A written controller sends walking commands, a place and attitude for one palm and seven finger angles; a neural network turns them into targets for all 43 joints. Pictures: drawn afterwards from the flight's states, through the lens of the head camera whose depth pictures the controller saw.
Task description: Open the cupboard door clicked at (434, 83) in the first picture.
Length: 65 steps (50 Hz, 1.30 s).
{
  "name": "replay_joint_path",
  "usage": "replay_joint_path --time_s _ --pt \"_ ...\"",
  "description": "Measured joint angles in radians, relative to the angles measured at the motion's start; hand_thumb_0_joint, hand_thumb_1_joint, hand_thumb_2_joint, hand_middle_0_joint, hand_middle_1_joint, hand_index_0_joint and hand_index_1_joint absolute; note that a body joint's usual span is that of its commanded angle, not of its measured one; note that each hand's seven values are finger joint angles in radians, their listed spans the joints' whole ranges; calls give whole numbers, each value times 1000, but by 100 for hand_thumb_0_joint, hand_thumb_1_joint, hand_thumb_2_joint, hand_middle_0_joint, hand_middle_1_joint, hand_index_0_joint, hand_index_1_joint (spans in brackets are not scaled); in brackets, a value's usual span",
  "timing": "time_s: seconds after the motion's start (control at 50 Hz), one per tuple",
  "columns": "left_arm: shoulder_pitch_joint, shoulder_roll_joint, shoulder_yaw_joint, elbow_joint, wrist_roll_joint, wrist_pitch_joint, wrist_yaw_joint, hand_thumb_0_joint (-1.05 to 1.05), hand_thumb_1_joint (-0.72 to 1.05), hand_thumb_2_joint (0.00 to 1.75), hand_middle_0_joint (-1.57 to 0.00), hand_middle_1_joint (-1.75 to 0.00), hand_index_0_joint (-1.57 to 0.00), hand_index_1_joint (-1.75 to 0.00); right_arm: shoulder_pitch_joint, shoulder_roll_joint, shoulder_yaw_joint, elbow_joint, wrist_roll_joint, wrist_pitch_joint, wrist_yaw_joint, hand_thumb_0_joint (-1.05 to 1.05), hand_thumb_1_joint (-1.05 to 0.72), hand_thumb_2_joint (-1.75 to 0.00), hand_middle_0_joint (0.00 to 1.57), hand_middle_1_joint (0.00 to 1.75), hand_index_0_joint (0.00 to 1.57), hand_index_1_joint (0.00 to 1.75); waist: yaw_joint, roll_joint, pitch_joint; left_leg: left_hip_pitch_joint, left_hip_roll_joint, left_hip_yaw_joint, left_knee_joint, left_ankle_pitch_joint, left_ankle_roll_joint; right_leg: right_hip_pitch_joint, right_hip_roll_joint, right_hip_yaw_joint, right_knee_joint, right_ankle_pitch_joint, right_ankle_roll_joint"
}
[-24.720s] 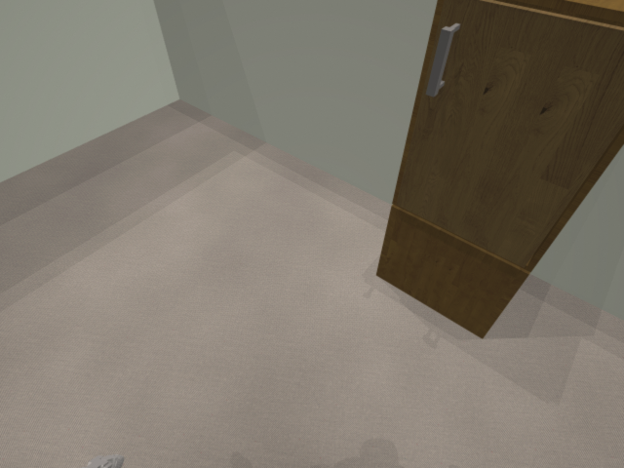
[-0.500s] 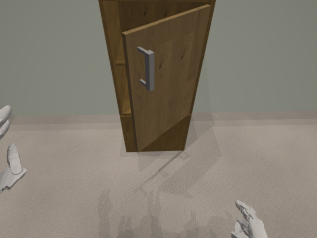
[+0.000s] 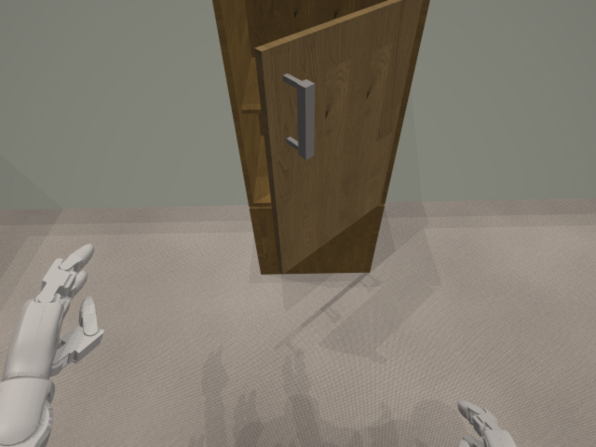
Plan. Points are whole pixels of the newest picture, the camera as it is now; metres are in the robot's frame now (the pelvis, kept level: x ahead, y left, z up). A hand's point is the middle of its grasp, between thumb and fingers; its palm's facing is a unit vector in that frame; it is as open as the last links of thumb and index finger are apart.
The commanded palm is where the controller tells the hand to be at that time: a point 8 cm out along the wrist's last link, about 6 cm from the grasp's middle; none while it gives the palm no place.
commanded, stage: let the arm hang, fingers relaxed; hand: left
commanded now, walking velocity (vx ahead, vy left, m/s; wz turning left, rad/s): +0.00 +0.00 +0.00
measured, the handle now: (298, 117) +0.61 +0.04 +0.13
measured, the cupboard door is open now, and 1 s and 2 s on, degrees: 41 41 41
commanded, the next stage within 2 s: look to check the result in 1.02 s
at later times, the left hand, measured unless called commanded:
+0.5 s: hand out of the picture -0.01 +0.19 -0.16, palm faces +0.03 -0.96 -0.27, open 7.4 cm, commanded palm none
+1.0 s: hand out of the picture +0.14 +0.21 -0.13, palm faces +0.00 -0.94 -0.34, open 7.4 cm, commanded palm none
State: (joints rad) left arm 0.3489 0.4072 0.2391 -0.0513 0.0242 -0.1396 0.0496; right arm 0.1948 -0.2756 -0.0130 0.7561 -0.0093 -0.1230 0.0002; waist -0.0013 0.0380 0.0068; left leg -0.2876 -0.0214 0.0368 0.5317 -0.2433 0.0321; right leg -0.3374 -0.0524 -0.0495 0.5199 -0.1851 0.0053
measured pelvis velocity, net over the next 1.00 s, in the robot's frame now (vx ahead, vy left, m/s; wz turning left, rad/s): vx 0.03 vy -0.03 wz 0.02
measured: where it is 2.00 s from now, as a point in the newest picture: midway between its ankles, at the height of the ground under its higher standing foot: outside the picture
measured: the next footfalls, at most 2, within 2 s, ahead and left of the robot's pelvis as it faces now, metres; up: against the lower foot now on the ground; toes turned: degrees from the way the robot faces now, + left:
none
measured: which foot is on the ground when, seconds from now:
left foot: down 0.00-1.00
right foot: down 0.00-1.00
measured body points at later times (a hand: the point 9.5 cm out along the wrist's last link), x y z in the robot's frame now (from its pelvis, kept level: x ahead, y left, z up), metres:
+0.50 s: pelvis +0.00 -0.02 +0.01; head +0.04 -0.02 +0.45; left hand -0.01 +0.24 -0.14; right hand +0.00 -0.29 -0.15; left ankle +0.02 +0.10 -0.73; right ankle +0.06 -0.13 -0.73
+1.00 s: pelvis +0.03 -0.03 +0.01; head +0.05 -0.05 +0.46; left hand +0.14 +0.26 -0.11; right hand +0.12 -0.31 -0.13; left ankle +0.02 +0.10 -0.73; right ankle +0.06 -0.13 -0.73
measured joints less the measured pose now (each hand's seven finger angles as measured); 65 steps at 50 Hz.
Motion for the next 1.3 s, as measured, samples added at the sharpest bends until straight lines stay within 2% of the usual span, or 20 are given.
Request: replay_joint_path --time_s 0.06,0.12,0.18,0.26,0.34,0.42,0.54,0.68,0.94,1.1,1.3 --pt "-111 -36 -108 385 14 120 -37 0 90 90 -20 -30 -20 -30 -49 -33 -2 79 -11 65 14 1 -90 -90 20 30 21 30 -17 15 4 -19 -17 -2 39 -15 5 -31 -7 21 67 -27 5" --pt "-148 -90 -187 674 18 179 -56 1 90 90 -20 -30 -20 -30 -61 -40 -5 124 -14 99 18 1 -90 -90 20 30 21 30 -33 6 31 -11 -10 -1 49 -20 -3 -24 0 23 76 -31 4" --pt "-149 -149 -242 866 12 195 -65 1 91 90 -20 -30 -20 -30 -41 -40 -4 166 -18 119 16 1 -90 -90 20 30 21 30 -37 -18 62 2 0 -7 34 -12 -11 -6 10 17 53 -20 -7" --pt "-127 -211 -265 1024 5 187 -69 1 91 90 -20 -30 -20 -30 8 -33 -4 237 -18 136 10 1 -90 -90 20 30 20 30 -22 -44 91 17 11 -20 0 6 -19 20 22 3 2 4 -15" --pt "-104 -214 -247 1121 -2 172 -63 2 92 90 -21 -30 -21 -30 55 -14 -5 305 -16 146 0 1 -90 -90 20 30 20 30 -4 -52 99 33 18 -37 -31 20 -27 48 30 -15 -44 21 -21" --pt "-95 -190 -226 1178 -6 162 -56 1 92 90 -21 -30 -21 -30 75 6 -8 343 -14 150 -6 1 -90 -90 20 30 20 30 5 -42 99 48 22 -47 -53 28 -32 70 35 -26 -75 30 -26" --pt "-123 -141 -206 1208 -7 156 -45 1 91 90 -21 -30 -20 -30 59 29 -9 356 -14 146 -7 1 -90 -90 20 30 20 30 3 -20 88 66 25 -50 -72 31 -34 89 39 -29 -95 33 -28" --pt "-198 -107 -199 1189 -6 143 -43 1 91 90 -20 -30 -20 -30 8 24 -8 355 -16 134 -1 1 -90 -90 20 30 21 30 1 -2 71 92 21 -46 -102 36 -33 105 34 -24 -105 29 -25" --pt "-299 -110 -215 1154 -5 120 -47 1 90 90 -20 -30 -20 -30 -89 -38 -5 354 -13 119 2 1 -90 -90 20 30 21 30 -10 -1 51 160 22 -38 -185 52 -40 151 37 -16 -147 26 -25" --pt "-295 -111 -222 1159 -5 118 -49 1 90 90 -20 -30 -20 -30 -102 -61 -1 358 -14 120 1 1 -90 -90 20 30 20 30 -13 -9 57 183 34 -37 -215 53 -49 171 50 -16 -176 27 -33" --pt "-260 -105 -223 1183 -8 122 -46 1 90 90 -20 -30 -20 -30 -84 -58 6 368 -11 127 -4 1 -90 -90 20 30 20 30 -9 -10 71 199 49 -36 -230 45 -59 189 66 -16 -197 23 -42"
